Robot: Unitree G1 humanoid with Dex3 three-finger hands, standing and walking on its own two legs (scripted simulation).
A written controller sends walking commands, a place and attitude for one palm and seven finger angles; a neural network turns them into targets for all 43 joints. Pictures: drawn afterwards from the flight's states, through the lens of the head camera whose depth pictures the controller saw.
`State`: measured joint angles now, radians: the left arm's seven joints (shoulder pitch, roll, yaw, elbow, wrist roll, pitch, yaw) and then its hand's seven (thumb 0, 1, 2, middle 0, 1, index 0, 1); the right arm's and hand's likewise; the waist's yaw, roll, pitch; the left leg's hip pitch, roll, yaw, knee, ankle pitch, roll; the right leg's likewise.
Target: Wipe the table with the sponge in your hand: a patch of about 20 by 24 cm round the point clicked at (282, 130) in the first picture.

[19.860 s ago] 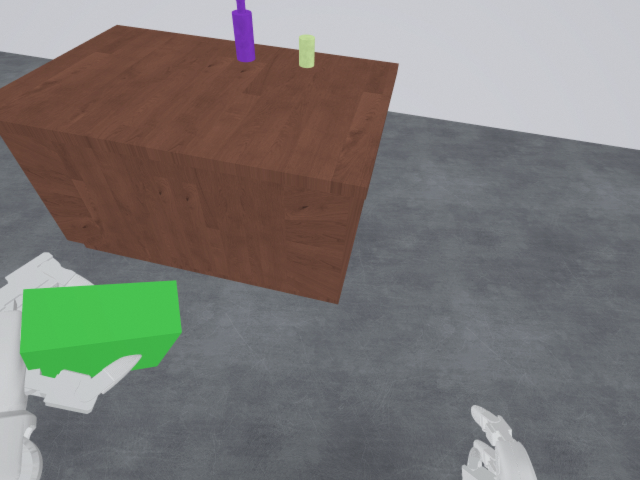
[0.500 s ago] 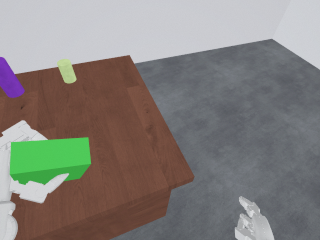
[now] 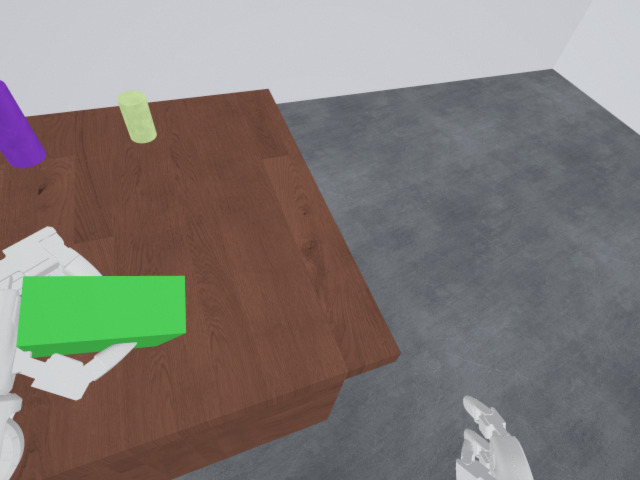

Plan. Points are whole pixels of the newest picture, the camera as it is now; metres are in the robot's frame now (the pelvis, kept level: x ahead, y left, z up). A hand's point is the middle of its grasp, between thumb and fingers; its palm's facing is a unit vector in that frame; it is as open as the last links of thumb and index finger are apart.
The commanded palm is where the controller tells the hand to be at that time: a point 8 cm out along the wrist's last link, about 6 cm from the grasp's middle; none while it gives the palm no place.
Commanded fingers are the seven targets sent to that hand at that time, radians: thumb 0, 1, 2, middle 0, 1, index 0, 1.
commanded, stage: come to a stop and stand still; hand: left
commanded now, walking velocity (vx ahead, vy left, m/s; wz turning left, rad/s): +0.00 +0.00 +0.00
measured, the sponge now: (126, 317) +0.23 +0.21 +0.13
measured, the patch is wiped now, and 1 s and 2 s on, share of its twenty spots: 0.00 0.00 0.00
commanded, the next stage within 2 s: look again from close up in 0.30 s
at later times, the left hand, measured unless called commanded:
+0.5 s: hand (50, 318) +0.21 +0.25 +0.16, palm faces +0.39 -0.85 -0.35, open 9.0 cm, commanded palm +0.15 +0.28 +0.18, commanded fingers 0.00 0.10 1.30 -1.20 -1.60 -1.20 -1.60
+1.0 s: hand (78, 319) +0.21 +0.23 +0.16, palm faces +0.30 -0.86 -0.40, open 9.0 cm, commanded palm +0.15 +0.27 +0.18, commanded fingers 0.00 0.10 1.30 -1.20 -1.60 -1.20 -1.60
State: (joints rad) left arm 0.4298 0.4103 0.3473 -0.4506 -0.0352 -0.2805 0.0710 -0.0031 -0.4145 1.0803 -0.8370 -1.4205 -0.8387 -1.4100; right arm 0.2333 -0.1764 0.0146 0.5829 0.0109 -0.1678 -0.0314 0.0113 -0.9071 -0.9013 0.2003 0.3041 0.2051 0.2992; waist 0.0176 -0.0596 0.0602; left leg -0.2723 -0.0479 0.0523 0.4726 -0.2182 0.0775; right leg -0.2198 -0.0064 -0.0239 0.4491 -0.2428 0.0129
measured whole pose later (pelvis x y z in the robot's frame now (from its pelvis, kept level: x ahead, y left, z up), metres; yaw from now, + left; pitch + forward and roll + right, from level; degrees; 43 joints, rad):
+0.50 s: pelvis -0.01 +0.00 +0.00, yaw +0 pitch +0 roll -2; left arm 0.42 0.37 0.36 -0.46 -0.04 -0.24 0.10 0.00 -0.41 1.08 -0.84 -1.42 -0.84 -1.41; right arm 0.20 -0.19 0.02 0.56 0.01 -0.13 -0.04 0.01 -0.91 -0.90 0.20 0.30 0.21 0.30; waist 0.03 -0.04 0.04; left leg -0.25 -0.04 0.04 0.45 -0.20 0.07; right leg -0.18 0.00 -0.03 0.38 -0.20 0.01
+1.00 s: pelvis -0.01 +0.00 +0.00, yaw -1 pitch +0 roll -1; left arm 0.44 0.39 0.36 -0.44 -0.04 -0.29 0.07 0.00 -0.41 1.08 -0.83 -1.43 -0.84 -1.42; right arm 0.24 -0.20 0.00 0.58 0.01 -0.17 -0.01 0.01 -0.91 -0.90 0.20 0.30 0.21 0.30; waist 0.00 -0.02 0.04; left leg -0.28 -0.03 0.07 0.47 -0.20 0.07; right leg -0.23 0.01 -0.01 0.44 -0.21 0.01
